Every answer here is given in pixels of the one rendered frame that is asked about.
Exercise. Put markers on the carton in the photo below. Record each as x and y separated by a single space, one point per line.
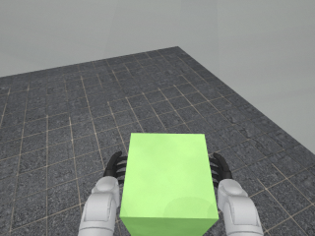
168 187

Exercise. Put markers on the robot right forearm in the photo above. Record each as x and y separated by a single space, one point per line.
240 215

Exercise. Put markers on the robot right hand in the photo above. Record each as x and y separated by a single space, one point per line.
221 168

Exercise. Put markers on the robot left forearm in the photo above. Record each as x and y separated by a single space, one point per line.
99 213

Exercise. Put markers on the robot left hand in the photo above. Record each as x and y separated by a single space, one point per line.
112 167

